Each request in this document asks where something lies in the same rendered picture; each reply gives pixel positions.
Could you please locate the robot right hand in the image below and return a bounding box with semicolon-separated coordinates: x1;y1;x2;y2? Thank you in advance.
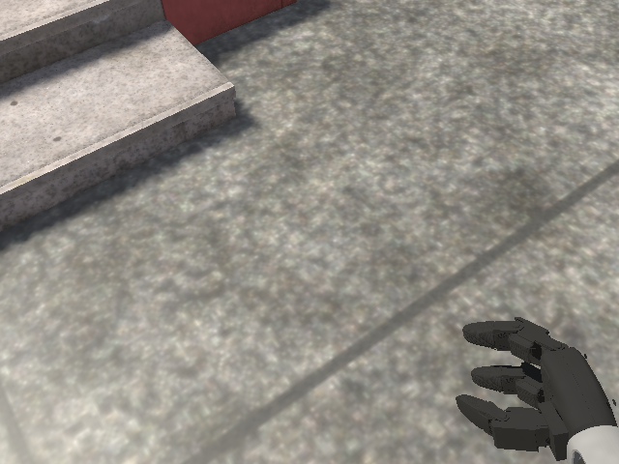
456;317;618;461

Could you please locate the right robot forearm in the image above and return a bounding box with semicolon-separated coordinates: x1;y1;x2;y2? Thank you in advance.
567;425;619;464

